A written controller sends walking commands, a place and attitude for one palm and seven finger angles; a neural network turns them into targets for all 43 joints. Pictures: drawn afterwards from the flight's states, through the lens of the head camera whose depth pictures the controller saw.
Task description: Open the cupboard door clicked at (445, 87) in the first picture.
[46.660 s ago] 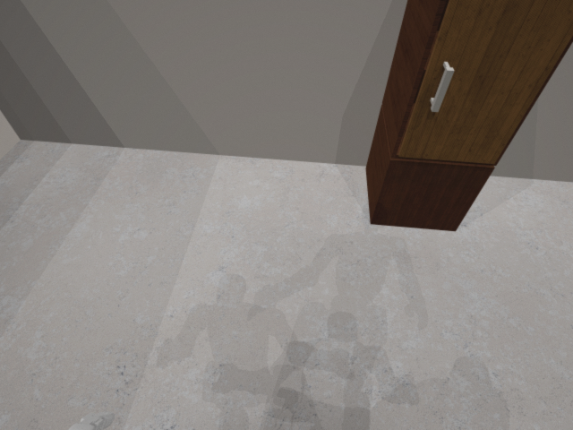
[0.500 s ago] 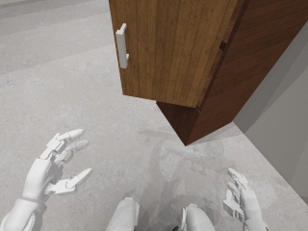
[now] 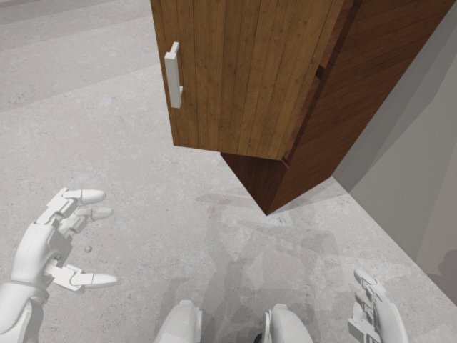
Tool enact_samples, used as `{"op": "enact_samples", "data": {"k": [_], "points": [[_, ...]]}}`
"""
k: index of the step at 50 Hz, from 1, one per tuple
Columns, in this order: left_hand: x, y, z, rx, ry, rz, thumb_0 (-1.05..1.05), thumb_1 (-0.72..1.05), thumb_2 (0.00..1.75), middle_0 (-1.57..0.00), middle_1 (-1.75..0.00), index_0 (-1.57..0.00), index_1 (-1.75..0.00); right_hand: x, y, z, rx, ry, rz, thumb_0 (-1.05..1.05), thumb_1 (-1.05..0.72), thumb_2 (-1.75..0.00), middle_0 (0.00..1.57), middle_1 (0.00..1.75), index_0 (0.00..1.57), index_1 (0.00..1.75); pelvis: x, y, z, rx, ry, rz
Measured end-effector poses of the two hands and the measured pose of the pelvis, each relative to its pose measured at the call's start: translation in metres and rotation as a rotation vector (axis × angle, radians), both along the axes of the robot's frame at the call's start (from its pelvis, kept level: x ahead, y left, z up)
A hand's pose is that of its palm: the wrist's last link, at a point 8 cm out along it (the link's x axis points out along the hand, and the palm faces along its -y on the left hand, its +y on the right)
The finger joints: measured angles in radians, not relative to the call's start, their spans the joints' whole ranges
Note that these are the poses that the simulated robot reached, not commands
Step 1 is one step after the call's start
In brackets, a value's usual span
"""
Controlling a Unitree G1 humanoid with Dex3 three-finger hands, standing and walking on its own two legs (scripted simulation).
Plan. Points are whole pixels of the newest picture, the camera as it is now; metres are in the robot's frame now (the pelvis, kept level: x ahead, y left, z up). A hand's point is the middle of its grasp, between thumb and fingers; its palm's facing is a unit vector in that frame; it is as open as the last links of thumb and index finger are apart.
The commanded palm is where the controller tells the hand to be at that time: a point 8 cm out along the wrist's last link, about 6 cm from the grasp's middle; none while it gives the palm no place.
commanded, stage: raise the hand with hooked fingers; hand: left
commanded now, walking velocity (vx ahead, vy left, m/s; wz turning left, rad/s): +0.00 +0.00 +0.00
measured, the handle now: (175, 76) +0.64 +0.16 +0.05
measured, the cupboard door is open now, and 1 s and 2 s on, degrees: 50 50 50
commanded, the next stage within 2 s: move the hooked fingers beside the handle in 0.98 s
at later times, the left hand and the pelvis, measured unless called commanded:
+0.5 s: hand (73, 216) +0.29 +0.26 +0.05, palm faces -0.06 -1.00 -0.05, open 14.0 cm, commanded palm +0.27 +0.31 +0.06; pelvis +0.01 -0.01 +0.00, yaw +0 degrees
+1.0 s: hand (78, 215) +0.29 +0.26 +0.05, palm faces -0.06 -1.00 -0.04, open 14.0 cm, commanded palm +0.27 +0.30 +0.06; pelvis +0.01 -0.01 +0.00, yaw -1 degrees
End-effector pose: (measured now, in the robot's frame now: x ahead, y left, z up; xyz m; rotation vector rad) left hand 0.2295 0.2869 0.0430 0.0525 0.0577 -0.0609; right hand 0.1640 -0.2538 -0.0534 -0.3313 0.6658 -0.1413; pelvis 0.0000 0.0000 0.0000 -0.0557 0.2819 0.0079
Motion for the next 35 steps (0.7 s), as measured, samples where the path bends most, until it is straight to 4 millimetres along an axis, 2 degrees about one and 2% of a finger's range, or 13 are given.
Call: {"op": "enact_samples", "data": {"k": [6,12,18,26,35], "points": [[0.008,0.012,0.004,0.006,-0.001,0.012,-0.01,-0.35,0.36,-0.29,-1.10,-0.29,-1.10,0.018,0.012,0.003,0.024,-0.021,0.044,0.02,-0.90,-0.90,0.20,0.30,0.20,0.30,0.005,-0.001,0.002,-0.005,0.003,0.005],[0.017,0.020,0.009,0.010,-0.001,0.009,-0.01,-0.45,0.32,-0.29,-1.16,-0.30,-1.17,0.024,0.020,-0.001,0.049,-0.008,0.068,0.02,-0.90,-0.89,0.20,0.30,0.20,0.30,0.008,-0.003,0.003,-0.007,0.007,0.005],[0.029,0.027,0.011,0.004,0.003,0.011,-0.01,-0.49,0.31,-0.30,-1.19,-0.30,-1.19,0.018,0.015,-0.009,0.051,0.031,0.059,0.02,-0.90,-0.89,0.21,0.30,0.20,0.30,0.010,-0.007,0.003,-0.005,0.015,0.003],[0.046,0.032,0.013,0.001,-0.003,-0.001,-0.02,-0.50,0.30,-0.30,-1.20,-0.30,-1.20,0.003,-0.004,-0.013,0.026,0.080,0.013,0.02,-0.90,-0.89,0.20,0.30,0.20,0.30,0.011,-0.011,0.002,-0.002,0.024,-0.005],[0.051,0.025,0.012,-0.011,0.005,-0.018,-0.02,-0.50,0.30,-0.30,-1.20,-0.30,-1.20,-0.010,-0.016,-0.010,0.016,0.099,-0.022,0.02,-0.90,-0.89,0.20,0.30,0.20,0.30,0.012,-0.013,0.004,0.005,0.029,-0.015]]}}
